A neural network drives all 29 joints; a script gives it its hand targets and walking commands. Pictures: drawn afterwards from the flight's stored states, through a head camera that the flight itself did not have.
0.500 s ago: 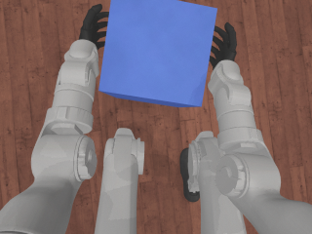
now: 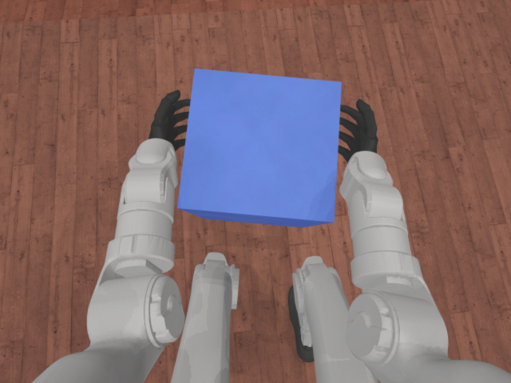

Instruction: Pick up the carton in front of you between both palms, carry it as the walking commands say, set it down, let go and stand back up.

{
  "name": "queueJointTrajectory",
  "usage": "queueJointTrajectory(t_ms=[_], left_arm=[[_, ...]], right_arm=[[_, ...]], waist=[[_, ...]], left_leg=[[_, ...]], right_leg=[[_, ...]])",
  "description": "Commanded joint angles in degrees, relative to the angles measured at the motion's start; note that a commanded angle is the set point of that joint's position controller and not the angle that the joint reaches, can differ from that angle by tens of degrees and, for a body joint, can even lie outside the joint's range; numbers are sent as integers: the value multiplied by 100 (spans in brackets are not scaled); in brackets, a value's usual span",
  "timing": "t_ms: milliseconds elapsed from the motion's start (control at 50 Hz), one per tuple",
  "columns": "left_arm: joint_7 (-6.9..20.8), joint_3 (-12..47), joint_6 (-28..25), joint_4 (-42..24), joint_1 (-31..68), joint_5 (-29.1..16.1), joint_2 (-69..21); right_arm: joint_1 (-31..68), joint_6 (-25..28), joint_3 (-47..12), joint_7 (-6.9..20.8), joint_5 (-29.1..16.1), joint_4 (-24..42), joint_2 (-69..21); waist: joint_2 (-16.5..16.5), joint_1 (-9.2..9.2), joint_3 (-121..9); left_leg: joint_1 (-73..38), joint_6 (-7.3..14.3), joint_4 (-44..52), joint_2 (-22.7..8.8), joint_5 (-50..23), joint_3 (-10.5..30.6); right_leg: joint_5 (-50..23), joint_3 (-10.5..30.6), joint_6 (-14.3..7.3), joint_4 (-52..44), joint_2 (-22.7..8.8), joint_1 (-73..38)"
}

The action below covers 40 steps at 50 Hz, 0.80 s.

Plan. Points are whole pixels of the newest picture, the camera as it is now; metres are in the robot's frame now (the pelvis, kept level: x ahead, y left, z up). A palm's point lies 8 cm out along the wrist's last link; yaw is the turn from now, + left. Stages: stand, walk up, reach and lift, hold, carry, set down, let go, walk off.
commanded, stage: reach and lift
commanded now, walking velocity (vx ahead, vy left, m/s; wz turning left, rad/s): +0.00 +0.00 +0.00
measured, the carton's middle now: (259, 164) +0.46 +0.03 -0.13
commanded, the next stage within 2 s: hold in 2.00 s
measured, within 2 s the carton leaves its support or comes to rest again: neither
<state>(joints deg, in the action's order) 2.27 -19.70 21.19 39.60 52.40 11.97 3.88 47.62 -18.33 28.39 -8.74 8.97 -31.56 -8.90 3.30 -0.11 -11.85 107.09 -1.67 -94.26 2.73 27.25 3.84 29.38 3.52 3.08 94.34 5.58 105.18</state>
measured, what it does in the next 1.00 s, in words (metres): rises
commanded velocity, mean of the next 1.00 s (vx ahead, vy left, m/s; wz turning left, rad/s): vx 0.00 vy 0.00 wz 0.00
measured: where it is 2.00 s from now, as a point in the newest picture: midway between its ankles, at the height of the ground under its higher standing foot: (260, 333)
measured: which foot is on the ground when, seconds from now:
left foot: down 0.00-1.00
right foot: down 0.00-1.00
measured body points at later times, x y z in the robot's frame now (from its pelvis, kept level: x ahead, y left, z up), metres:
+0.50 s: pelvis +0.05 +0.00 +0.14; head +0.16 +0.02 +0.58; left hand +0.43 +0.17 +0.10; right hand +0.43 -0.13 +0.11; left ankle +0.10 +0.12 -0.50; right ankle +0.10 -0.13 -0.50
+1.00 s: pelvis +0.08 -0.01 +0.24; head +0.07 +0.00 +0.69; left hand +0.39 +0.16 +0.25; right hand +0.40 -0.15 +0.26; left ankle +0.10 +0.12 -0.50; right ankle +0.10 -0.13 -0.50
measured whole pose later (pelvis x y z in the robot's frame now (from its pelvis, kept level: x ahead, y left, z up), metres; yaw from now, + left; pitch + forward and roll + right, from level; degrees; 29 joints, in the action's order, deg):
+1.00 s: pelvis +0.08 -0.01 +0.24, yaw +2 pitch +1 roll +0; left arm -0.8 -14.6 31.6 22.2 15.3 14.5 -8.8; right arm 17.2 -29.4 16.7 -2.0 14.5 -24.1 -9.3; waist 0.7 0.4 -4.8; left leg 17.2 -0.8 -28.7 1.2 12.9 4.4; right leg 14.8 5.4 0.2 29.5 2.0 16.0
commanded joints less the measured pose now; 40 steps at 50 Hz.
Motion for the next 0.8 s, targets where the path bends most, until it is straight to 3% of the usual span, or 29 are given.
queueJointTrajectory(t_ms=[0, 320, 580, 780], left_arm=[[1227, 3028, -108, -196, 3049, -995, -6329], [1082, 3002, -190, -208, 1517, -780, -6678], [1066, 3345, -146, -690, 292, -771, -6736], [1105, 3643, 251, -1268, -484, -892, -6659]], right_arm=[[3597, -118, -3736, 1594, -845, -463, -5885], [1913, -74, -3773, 1780, -555, -655, -5950], [523, -174, -4092, 1892, -446, -431, -5940], [-451, -589, -4309, 2040, -438, -160, -5966]], waist=[[-628, 203, -5329], [-458, 108, -3770], [-397, 80, -2737], [-336, 68, -1671]], left_leg=[[-4334, 78, 1336, 621, -1173, -613], [-6012, 147, 3008, 553, -1382, -222], [-7774, 183, 4592, 393, -2148, 24], [-9191, 157, 5904, 292, -2757, 60]], right_leg=[[-772, -663, -72, -1298, 626, -2542], [-968, -287, -182, -3050, 428, -4216], [-1927, 63, -270, -4701, 201, -6434], [-2708, 207, -263, -6060, 37, -8198]])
